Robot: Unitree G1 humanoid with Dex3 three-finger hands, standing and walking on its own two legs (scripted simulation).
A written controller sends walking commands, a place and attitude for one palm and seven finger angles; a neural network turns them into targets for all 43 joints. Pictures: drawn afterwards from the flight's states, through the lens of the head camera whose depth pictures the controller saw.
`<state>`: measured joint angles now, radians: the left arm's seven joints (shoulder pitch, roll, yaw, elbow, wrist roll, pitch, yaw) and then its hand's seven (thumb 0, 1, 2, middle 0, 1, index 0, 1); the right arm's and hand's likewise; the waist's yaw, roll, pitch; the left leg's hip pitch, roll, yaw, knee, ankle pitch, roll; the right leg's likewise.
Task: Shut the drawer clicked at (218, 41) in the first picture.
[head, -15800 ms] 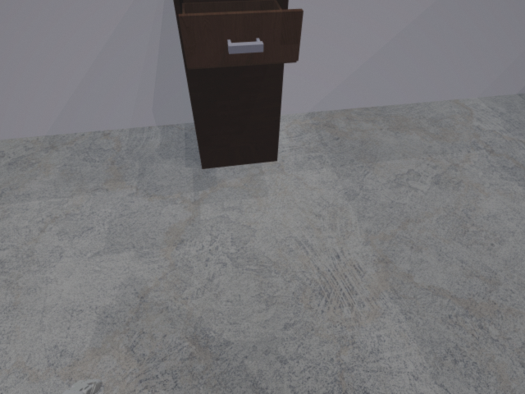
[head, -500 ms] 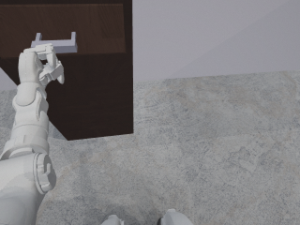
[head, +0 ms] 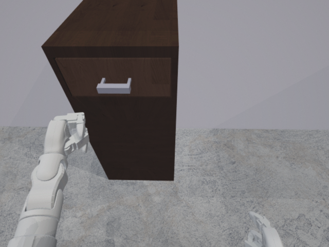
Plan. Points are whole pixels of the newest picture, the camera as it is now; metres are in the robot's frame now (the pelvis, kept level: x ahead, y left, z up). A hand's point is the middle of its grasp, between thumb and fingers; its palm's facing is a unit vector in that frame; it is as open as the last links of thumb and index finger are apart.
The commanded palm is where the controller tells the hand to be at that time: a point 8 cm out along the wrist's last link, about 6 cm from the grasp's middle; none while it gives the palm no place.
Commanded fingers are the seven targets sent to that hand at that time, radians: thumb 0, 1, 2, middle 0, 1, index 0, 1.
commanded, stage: draw the hand back to the body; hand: left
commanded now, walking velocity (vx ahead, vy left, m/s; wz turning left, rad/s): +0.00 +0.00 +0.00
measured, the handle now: (115, 84) +0.61 +0.21 +0.05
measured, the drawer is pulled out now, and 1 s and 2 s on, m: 0.00 0.00 0.00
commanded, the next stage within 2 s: step back with the hand held close in 0.76 s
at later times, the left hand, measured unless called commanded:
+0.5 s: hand (40, 183) +0.20 +0.23 +0.16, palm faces +0.37 -0.86 -0.35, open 3.3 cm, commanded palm +0.14 +0.27 +0.18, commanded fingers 0.00 0.90 0.90 -1.40 -1.60 -1.40 -1.60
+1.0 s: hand (15, 195) +0.17 +0.24 +0.18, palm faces +0.42 -0.81 -0.42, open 3.3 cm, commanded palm +0.11 +0.27 +0.19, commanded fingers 0.00 0.90 0.90 -1.40 -1.60 -1.40 -1.60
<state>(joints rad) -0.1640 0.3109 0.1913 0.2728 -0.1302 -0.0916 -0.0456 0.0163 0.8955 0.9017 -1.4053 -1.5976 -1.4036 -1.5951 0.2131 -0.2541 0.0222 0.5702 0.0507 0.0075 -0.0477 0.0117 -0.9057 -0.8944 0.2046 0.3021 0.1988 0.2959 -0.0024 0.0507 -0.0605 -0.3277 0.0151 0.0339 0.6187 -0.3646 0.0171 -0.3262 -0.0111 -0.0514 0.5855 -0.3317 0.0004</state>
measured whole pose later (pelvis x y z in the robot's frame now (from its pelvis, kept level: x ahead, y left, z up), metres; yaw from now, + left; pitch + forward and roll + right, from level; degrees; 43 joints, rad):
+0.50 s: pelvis -0.01 -0.01 +0.02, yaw +0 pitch -4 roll +0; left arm 0.41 0.31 0.25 -0.32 -0.08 -0.08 0.09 0.02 0.89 0.90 -1.41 -1.60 -1.41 -1.59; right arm 0.20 -0.23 0.03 0.62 0.00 -0.05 -0.06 0.02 -0.90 -0.89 0.21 0.30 0.20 0.30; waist 0.05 0.08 0.02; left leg -0.07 0.02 0.03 0.40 -0.26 0.00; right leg -0.07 0.00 -0.06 0.38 -0.24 -0.01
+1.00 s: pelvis -0.02 -0.01 +0.02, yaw +1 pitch -3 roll -1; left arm 0.53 0.33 0.34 -0.44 -0.06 -0.15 0.10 0.02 0.89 0.90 -1.41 -1.60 -1.41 -1.59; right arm 0.19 -0.22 0.02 0.60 0.00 -0.07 -0.07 0.02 -0.90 -0.89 0.21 0.30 0.20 0.30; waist 0.03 0.07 0.01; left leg -0.13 0.02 0.02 0.44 -0.26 0.01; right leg -0.11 0.01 -0.07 0.37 -0.22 -0.01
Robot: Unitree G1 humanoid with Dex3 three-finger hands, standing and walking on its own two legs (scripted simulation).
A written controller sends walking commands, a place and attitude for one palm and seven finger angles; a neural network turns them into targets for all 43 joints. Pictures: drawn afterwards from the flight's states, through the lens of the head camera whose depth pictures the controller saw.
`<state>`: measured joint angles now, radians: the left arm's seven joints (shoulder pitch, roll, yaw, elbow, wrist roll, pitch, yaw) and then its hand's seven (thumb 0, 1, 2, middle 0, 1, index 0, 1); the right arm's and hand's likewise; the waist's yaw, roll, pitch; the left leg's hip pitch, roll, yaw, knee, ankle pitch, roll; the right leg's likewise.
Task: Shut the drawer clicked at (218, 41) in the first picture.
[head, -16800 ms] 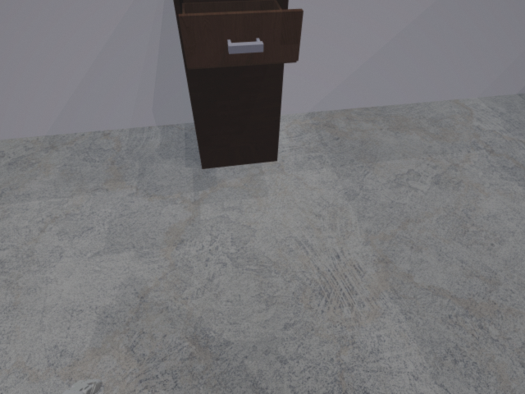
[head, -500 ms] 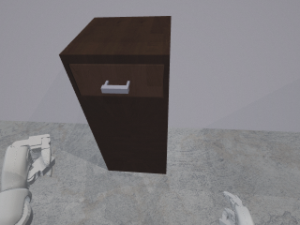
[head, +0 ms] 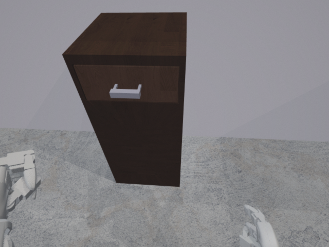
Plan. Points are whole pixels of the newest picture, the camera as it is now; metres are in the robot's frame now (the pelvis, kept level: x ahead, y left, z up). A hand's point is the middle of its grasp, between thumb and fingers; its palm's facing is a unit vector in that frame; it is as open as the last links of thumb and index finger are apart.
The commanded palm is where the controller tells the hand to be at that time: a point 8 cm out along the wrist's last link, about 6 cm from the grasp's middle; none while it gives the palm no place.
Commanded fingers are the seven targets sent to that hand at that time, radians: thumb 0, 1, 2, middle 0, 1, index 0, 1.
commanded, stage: step back with the hand held close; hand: left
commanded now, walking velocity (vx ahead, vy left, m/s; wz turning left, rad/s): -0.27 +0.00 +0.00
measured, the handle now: (126, 90) +0.63 +0.21 +0.03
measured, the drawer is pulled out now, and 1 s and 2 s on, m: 0.00 0.00 0.00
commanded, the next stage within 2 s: stop stepping back and stand still in 1.18 s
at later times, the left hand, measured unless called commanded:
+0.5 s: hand (13, 216) +0.13 +0.26 +0.15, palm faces +0.36 -0.80 -0.49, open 3.2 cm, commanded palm +0.07 +0.30 +0.17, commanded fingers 0.00 0.90 0.90 -1.40 -1.60 -1.40 -1.60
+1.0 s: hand out of the picture +0.07 +0.24 +0.15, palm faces +0.27 -0.82 -0.50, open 3.3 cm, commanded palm -0.01 +0.29 +0.17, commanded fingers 0.00 0.90 0.90 -1.40 -1.60 -1.40 -1.60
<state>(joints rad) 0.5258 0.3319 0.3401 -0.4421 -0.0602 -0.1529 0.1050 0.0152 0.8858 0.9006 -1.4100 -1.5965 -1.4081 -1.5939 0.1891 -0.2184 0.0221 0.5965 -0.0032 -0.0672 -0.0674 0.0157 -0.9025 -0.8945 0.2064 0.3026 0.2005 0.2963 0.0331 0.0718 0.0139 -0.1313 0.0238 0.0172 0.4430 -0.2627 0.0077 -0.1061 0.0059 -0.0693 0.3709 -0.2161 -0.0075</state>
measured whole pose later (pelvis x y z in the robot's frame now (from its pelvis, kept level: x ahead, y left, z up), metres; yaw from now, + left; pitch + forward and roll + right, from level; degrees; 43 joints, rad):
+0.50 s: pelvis -0.06 +0.02 -0.01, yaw +0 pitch +0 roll -1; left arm 0.62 0.38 0.37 -0.56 -0.03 -0.20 0.13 0.01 0.89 0.90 -1.41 -1.60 -1.41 -1.59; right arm 0.18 -0.21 -0.01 0.53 0.01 -0.02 -0.08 0.02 -0.90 -0.89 0.21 0.30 0.20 0.30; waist 0.01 0.02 0.03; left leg -0.35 -0.01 0.03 0.56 -0.22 0.04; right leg -0.33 -0.03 -0.06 0.51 -0.18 0.02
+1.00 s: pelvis -0.13 +0.01 -0.01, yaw +0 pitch +4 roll -2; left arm 0.62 0.42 0.38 -0.63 -0.04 -0.28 0.11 0.01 0.89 0.90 -1.41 -1.60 -1.41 -1.59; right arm 0.11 -0.19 0.00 0.60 -0.01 -0.09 -0.05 0.02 -0.90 -0.89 0.21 0.30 0.20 0.30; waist 0.01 0.02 0.06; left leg -0.49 0.02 0.00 0.46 -0.03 0.03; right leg -0.26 0.09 0.05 0.50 -0.30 -0.01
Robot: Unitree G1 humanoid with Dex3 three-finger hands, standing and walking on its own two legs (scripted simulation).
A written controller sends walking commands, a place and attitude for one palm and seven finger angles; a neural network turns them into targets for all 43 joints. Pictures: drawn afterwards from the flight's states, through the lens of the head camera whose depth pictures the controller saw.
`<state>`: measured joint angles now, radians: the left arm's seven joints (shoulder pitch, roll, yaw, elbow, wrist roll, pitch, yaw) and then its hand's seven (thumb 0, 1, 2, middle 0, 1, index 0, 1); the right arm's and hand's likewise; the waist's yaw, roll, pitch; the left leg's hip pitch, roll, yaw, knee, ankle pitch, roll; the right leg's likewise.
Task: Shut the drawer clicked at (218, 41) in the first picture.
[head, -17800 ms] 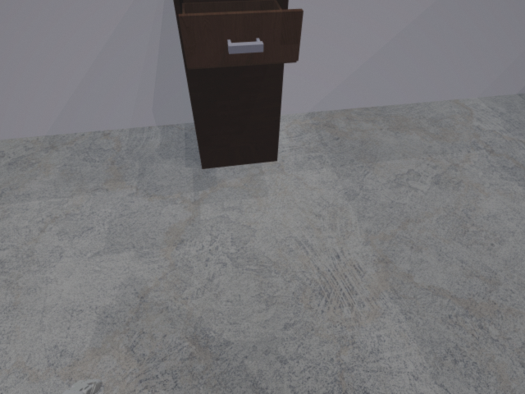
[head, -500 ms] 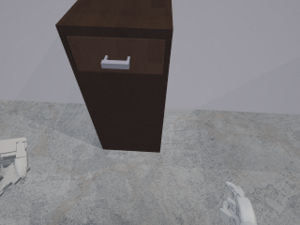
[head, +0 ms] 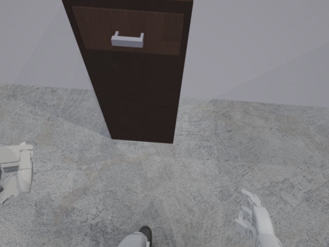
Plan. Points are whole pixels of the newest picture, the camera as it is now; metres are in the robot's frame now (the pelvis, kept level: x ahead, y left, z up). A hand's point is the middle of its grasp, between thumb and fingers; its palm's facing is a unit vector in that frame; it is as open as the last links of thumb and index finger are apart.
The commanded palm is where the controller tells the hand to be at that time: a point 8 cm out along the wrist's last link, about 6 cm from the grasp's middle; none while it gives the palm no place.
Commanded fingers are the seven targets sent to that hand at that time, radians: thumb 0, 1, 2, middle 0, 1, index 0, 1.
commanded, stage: step back with the hand held close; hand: left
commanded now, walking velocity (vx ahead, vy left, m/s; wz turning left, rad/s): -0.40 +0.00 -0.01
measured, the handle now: (128, 38) +0.77 +0.19 +0.05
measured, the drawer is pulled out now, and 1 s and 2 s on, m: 0.00 0.00 0.00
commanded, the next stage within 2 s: stop stepping back and stand still in 0.18 s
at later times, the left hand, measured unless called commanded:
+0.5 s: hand out of the picture +0.08 +0.24 +0.17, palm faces +0.28 -0.83 -0.48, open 3.2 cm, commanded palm +0.03 +0.28 +0.18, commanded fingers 0.00 0.90 0.90 -1.40 -1.60 -1.40 -1.60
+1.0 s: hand out of the picture +0.06 +0.24 +0.17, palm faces +0.36 -0.82 -0.44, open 3.2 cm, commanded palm +0.01 +0.28 +0.18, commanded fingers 0.00 0.90 0.90 -1.40 -1.60 -1.40 -1.60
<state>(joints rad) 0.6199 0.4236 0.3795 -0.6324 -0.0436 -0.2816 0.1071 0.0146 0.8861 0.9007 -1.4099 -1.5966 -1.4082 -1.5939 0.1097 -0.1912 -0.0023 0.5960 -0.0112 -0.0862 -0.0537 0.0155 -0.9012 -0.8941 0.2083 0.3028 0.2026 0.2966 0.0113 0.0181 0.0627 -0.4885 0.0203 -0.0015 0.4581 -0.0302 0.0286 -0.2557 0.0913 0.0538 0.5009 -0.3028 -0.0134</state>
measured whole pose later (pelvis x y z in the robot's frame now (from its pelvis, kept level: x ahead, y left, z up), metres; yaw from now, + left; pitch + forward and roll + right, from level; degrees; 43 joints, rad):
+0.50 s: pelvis -0.11 +0.00 +0.00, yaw -2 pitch +3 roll -2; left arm 0.69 0.45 0.39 -0.66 -0.06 -0.21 0.13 0.01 0.89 0.90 -1.41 -1.60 -1.41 -1.59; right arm 0.20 -0.16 0.03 0.57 -0.02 -0.10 -0.06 0.01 -0.90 -0.89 0.21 0.30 0.20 0.30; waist 0.00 -0.03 -0.02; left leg -0.47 0.00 0.01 0.44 -0.11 0.01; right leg -0.15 0.03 -0.01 0.40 -0.34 -0.04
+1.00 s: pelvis -0.13 +0.01 +0.00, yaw -2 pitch +0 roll -1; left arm 0.65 0.37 0.36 -0.55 -0.03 -0.23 0.15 0.01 0.88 0.90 -1.41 -1.60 -1.41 -1.59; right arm 0.28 -0.21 0.00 0.66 0.00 -0.09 -0.07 0.02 -0.90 -0.89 0.21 0.30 0.20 0.30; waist -0.01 0.00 -0.04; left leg -0.35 0.01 0.00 0.65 -0.29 0.02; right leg -0.21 0.03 -0.06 0.50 -0.29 -0.04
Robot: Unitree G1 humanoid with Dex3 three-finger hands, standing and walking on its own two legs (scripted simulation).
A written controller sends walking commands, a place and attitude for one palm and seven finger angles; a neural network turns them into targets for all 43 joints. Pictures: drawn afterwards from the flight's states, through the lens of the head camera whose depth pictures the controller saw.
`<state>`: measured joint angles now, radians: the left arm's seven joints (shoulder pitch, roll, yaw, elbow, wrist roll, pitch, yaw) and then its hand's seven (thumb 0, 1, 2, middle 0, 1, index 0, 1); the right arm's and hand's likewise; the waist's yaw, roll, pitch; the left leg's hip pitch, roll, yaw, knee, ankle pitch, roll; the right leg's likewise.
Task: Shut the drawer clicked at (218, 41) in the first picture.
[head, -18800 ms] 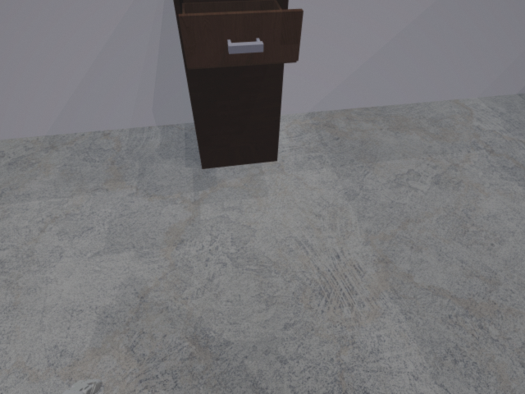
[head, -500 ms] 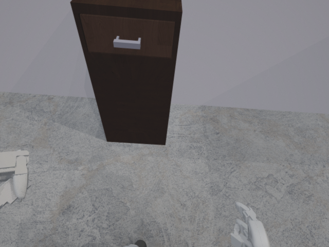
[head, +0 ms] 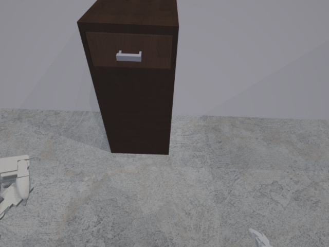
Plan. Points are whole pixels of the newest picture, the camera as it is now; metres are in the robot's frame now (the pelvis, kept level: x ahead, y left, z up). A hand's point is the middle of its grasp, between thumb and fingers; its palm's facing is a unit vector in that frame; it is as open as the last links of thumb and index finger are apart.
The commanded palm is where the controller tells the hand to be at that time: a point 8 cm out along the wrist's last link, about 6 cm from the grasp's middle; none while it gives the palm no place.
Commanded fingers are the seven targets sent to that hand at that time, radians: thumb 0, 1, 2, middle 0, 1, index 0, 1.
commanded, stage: stop stepping back and stand still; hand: left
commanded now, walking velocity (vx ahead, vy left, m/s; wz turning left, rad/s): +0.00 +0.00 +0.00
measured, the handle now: (129, 55) +0.89 +0.21 +0.04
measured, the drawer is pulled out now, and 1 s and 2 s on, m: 0.00 0.00 0.00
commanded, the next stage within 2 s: let the arm hang, fingers relaxed in 0.24 s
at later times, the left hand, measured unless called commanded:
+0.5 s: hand (59, 236) +0.16 +0.27 -0.06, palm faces +0.11 -0.91 -0.40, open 3.1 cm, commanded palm none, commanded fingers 0.00 0.90 0.90 -1.04 -1.21 -1.04 -1.21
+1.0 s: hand out of the picture -0.08 +0.21 -0.16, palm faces +0.06 -0.96 -0.26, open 6.2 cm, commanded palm none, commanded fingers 0.00 0.90 0.90 -0.20 -0.30 -0.20 -0.30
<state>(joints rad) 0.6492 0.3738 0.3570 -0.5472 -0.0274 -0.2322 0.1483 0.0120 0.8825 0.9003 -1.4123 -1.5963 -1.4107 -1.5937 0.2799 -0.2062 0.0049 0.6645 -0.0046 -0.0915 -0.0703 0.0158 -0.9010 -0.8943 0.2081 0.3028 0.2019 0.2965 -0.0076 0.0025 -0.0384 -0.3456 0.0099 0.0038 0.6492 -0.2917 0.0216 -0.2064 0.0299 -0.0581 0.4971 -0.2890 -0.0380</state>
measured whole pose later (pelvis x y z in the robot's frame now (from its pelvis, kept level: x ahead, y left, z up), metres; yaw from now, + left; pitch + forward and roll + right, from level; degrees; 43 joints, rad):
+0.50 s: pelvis -0.01 +0.02 -0.01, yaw +2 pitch +0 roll -1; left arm 0.28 0.31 0.09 0.39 0.04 0.01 0.01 0.00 0.90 0.90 -1.32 -1.52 -1.32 -1.51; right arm 0.12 -0.28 0.00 0.80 -0.02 -0.03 0.01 0.01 -0.90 -0.89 0.21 0.30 0.20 0.30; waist 0.01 0.05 -0.02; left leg -0.36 -0.02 0.00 0.60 -0.25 0.03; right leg -0.27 -0.02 -0.07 0.59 -0.33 0.00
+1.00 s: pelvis -0.02 +0.01 +0.01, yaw +2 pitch -2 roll -1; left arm 0.35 0.21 0.02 1.16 0.01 0.02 0.02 0.01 0.90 0.90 -0.42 -0.54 -0.41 -0.54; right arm 0.33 -0.16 -0.01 1.12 -0.02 0.03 -0.03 0.01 -0.91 -0.89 0.20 0.30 0.20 0.30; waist 0.00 0.02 0.07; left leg -0.26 -0.02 -0.02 0.45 -0.16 0.03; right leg -0.17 -0.01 -0.09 0.44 -0.24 -0.01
